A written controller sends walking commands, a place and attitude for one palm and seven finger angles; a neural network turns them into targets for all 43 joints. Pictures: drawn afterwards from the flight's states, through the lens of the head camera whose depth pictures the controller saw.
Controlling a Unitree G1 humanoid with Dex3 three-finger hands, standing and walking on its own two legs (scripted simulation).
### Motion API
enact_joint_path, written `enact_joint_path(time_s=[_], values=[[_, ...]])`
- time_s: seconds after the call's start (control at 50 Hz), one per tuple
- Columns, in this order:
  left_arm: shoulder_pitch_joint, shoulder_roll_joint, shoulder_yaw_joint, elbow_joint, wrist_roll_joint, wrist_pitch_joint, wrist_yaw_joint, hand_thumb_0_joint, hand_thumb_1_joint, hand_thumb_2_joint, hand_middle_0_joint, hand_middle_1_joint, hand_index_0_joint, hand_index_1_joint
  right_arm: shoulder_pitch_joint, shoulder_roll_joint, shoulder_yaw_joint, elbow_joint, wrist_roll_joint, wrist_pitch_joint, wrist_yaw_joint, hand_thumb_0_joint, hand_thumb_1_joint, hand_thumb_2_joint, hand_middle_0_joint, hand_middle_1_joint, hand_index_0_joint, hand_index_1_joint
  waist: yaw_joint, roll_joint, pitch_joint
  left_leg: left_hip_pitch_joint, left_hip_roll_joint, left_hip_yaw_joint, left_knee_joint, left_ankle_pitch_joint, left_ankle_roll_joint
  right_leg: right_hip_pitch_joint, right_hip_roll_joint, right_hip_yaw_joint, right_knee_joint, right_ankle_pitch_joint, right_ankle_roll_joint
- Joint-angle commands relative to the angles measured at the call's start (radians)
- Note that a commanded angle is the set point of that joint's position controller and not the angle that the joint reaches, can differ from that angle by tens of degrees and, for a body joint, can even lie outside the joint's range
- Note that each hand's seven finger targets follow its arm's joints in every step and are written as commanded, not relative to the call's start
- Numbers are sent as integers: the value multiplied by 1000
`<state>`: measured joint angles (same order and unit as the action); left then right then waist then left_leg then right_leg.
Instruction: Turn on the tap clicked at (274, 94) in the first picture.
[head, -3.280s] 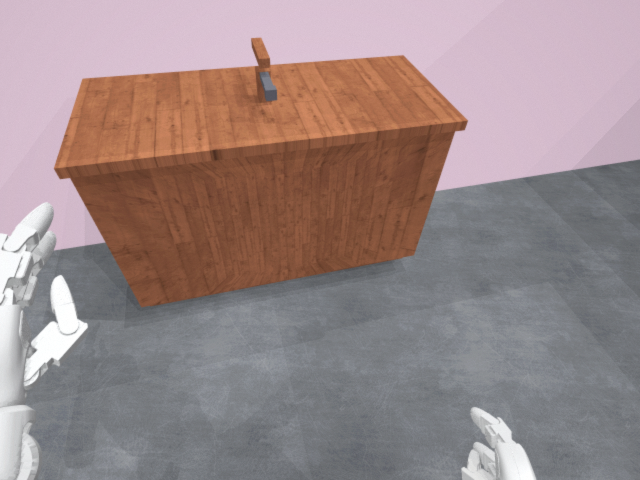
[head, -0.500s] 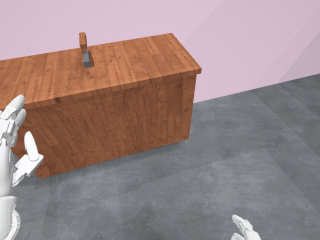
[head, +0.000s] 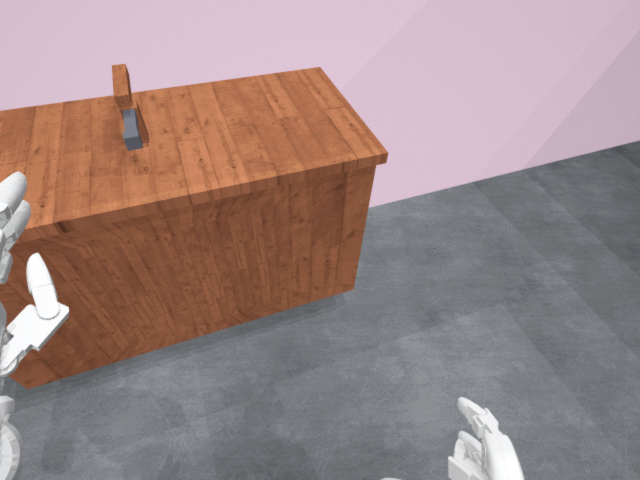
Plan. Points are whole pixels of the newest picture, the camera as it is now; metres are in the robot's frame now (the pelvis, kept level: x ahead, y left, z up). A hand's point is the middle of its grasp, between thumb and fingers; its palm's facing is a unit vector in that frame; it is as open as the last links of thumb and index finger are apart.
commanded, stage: take the last steps up to it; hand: left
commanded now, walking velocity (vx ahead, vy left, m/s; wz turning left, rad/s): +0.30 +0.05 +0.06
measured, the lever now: (132, 140) +0.70 +0.40 +0.01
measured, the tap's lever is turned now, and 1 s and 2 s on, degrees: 0 0 0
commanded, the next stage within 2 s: come to a stop and stand still in 1.08 s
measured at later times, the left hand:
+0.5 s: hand (106, 220) +0.33 +0.24 +0.18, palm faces +0.45 -0.81 -0.37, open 7.4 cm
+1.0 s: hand (164, 163) +0.43 +0.22 +0.18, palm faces +0.44 -0.79 -0.43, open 7.4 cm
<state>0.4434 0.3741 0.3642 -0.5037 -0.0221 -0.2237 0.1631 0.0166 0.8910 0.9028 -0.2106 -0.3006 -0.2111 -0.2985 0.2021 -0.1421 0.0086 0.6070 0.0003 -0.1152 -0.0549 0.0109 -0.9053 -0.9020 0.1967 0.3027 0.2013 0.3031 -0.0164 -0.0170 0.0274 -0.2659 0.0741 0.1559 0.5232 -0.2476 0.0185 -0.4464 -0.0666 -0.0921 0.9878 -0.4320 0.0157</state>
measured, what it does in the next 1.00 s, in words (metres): walks ahead: right foot, then left foot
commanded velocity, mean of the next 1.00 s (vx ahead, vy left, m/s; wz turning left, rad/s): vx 0.26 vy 0.06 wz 0.03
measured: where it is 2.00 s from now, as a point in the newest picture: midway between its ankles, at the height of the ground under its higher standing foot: outside the picture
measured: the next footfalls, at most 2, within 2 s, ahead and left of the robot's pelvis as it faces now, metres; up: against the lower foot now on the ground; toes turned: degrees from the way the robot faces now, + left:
right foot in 0.14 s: +0.12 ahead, -0.13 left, +0.00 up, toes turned -8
left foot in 0.44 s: +0.20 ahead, +0.13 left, +0.00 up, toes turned +10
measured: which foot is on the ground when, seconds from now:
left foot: down 0.00-0.14, up 0.16-0.42, down 0.44-0.78, up 0.80-1.00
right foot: up 0.00-0.12, down 0.14-0.46, up 0.48-0.74, down 0.76-1.00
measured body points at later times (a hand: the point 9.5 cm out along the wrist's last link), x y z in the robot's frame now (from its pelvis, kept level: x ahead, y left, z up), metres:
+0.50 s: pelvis +0.12 +0.00 -0.01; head +0.14 +0.02 +0.44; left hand +0.30 +0.29 +0.20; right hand +0.29 -0.26 -0.08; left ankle +0.16 +0.12 -0.74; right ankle +0.07 -0.12 -0.72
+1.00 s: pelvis +0.22 -0.03 +0.00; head +0.25 -0.03 +0.45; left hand +0.40 +0.25 +0.20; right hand +0.39 -0.26 -0.10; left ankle +0.25 +0.11 -0.70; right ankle +0.23 -0.11 -0.74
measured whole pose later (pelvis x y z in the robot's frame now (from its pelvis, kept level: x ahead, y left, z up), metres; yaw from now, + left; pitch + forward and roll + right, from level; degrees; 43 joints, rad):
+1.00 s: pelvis +0.22 -0.03 +0.00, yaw +3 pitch -1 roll +2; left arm 0.47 0.35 0.36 -0.51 -0.02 -0.24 0.16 0.01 0.89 0.90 -0.21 -0.30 -0.22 -0.30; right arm 0.19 -0.22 -0.01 0.64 -0.01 -0.06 -0.06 0.01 -0.90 -0.90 0.20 0.30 0.20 0.30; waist 0.00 -0.01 0.08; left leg -0.43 0.07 0.10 0.81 -0.36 -0.01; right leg -0.24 -0.06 -0.17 0.54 -0.29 -0.04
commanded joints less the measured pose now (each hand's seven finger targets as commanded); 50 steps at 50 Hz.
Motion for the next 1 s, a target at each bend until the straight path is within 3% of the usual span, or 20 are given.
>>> enact_joint_path(time_s=[0.0, 0.08, 0.1, 0.12, 0.14, 0.18, 0.26, 0.38, 0.4, 0.44, 0.46, 0.52, 0.58, 0.7, 0.72, 0.76, 0.78, 0.8, 0.88, 0.98], values=[[14, 151, 117, -222, -1, -64, 14, 0, 900, 900, -200, -300, -200, -300, -51, -170, -54, -127, 2, -50, -14, 0, -900, -900, 200, 300, 200, 300, 9, 244, -108, 62, 206, -166, -221, 106, 133, 60, 13, -67, -243, 59, 15], [-40, 138, 105, -124, 4, -48, 14, 0, 900, 900, -200, -300, -200, -300, -63, -165, -51, -119, 5, -32, -24, 0, -900, -900, 200, 300, 200, 300, 16, 137, -116, -66, 153, -104, -28, -70, 72, 319, 35, -85, -507, 132, 0], [-45, 151, 103, -89, 12, -41, 13, 0, 900, 900, -200, -300, -200, -300, -59, -150, -49, -120, 6, -24, -25, 0, -900, -900, 200, 300, 200, 300, 20, -15, -118, -182, 83, -46, 179, -153, 47, 393, -72, 98, -588, 65, -56], [-74, 181, 113, -95, 11, -39, 17, 0, 900, 900, -200, -300, -200, -300, -71, -126, -40, -133, 8, -20, -20, 0, -900, -900, 200, 300, 200, 300, 22, -272, -104, -395, -41, -1, 449, -282, 0, 475, -291, 493, -705, 76, -164], [-116, 211, 146, -106, -1, -44, 18, 0, 900, 900, -200, -300, -200, -300, -95, -153, -48, -128, 2, -30, -13, 0, -900, -900, 200, 300, 200, 300, 39, -284, -99, -449, -27, -112, 618, -304, -16, 438, -387, 621, -758, 35, -223], [-98, 185, 124, -115, -3, -61, 4, 0, 900, 900, -200, -300, -200, -300, -86, -158, -52, -99, 3, -22, -5, 0, -900, -900, 200, 300, 200, 300, 23, -194, -50, -464, 14, -180, 721, -187, -33, 380, -350, 511, -752, 74, -226], [-75, 163, 112, -184, 10, -81, 9, 0, 900, 900, -200, -300, -200, -300, -102, -146, -42, -105, 0, 2, -10, 0, -900, -900, 200, 300, 200, 300, 14, -124, -82, -278, 37, -103, 410, -107, -31, 299, -261, 164, -687, 369, -168], [-43, 164, 126, -258, 2, -73, 40, 0, 900, 900, -200, -300, -200, -300, -65, -144, -62, -150, -8, -11, -26, 0, -900, -900, 200, 300, 200, 300, 25, -37, -131, 51, -50, 43, -43, 48, -17, 286, -167, 90, -549, 254, -114], [-50, 152, 108, -252, 2, -73, 37, 0, 900, 900, -200, -300, -200, -300, -44, -164, -74, -153, 0, -11, -32, 0, -900, -900, 200, 300, 200, 300, 8, 40, -134, 140, -16, -13, -92, 49, -2, 231, -141, 68, -433, 228, -87], [-120, 147, 102, -274, -3, -90, 35, 0, 900, 900, -200, -300, -200, -300, -46, -196, -82, -169, 11, -14, -26, 0, -900, -900, 200, 300, 200, 300, 2, 358, -144, 310, 289, -490, -209, 188, 157, -96, 45, -30, -2, -178, -4], [-112, 190, 125, -210, 4, -93, 31, 0, 900, 900, -200, -300, -200, -300, -60, -174, -66, -152, 0, -22, -27, 0, -900, -900, 200, 300, 200, 300, -7, 378, -129, 247, 355, -603, -268, 74, 215, -154, 23, 44, 163, -203, -16], [-77, 158, 104, -262, 2, -90, 11, 0, 900, 900, -200, -300, -200, -300, -55, -171, -77, -130, 14, -37, -13, 0, -900, -900, 200, 300, 200, 300, 8, 214, -111, 258, 288, -406, -189, 203, 214, -237, -29, 64, 130, -80, 1], [25, 121, 91, -266, -8, -71, 6, 0, 900, 900, -200, -300, -200, -300, -44, -174, -70, -132, 10, -44, -3, 0, -900, -900, 200, 300, 200, 300, 11, 243, -134, 152, 221, -232, -195, 261, 163, -81, -11, -4, -62, 25, 6], [-24, 158, 122, -160, -3, -38, 14, 0, 900, 900, -200, -300, -200, -300, -62, -165, -49, -136, 8, -31, -23, 0, -900, -900, 200, 300, 200, 300, 16, 160, -124, -12, 171, -118, -71, 41, 80, 262, 55, -101, -467, 148, 7], [-52, 158, 114, -161, 1, -39, 15, 0, 900, 900, -200, -300, -200, -300, -72, -156, -48, -136, 10, -26, -25, 0, -900, -900, 200, 300, 200, 300, 19, 98, -129, -77, 136, -87, 48, -19, 58, 343, 14, -33, -536, 150, -14], [-75, 218, 150, -137, 3, -34, 23, 0, 900, 900, -200, -300, -200, -300, -81, -126, -33, -146, 7, -22, -20, 0, -900, -900, 200, 300, 200, 300, 29, -270, -123, -389, -57, -24, 507, -317, -15, 468, -335, 550, -700, 266, -199], [-124, 195, 130, -150, -9, -40, 14, 0, 900, 900, -200, -300, -200, -300, -79, -155, -55, -129, 3, -31, -11, 0, -900, -900, 200, 300, 200, 300, 31, -278, -117, -391, -28, -137, 633, -296, -26, 409, -366, 591, -737, 191, -224], [-149, 210, 137, -173, -7, -43, 12, 0, 900, 900, -200, -300, -200, -300, -93, -151, -48, -121, 7, -28, -2, 0, -900, -900, 200, 300, 200, 300, 20, -221, -98, -428, -12, -169, 697, -258, -32, 411, -364, 580, -720, 205, -240], [-50, 172, 127, -191, 6, -76, 16, 0, 900, 900, -200, -300, -200, -300, -100, -137, -32, -106, 1, 2, -6, 0, -900, -900, 200, 300, 200, 300, 10, -105, -114, -301, 20, -113, 469, -142, -41, 370, -260, 174, -626, 653, -175], [4, 161, 131, -248, -1, -71, 33, 0, 900, 900, -200, -300, -200, -300, -82, -130, -44, -154, -9, 2, -12, 0, -900, -900, 200, 300, 200, 300, 34, -93, -163, -77, -51, 11, 64, -10, -27, 377, -199, 116, -574, 562, -144]])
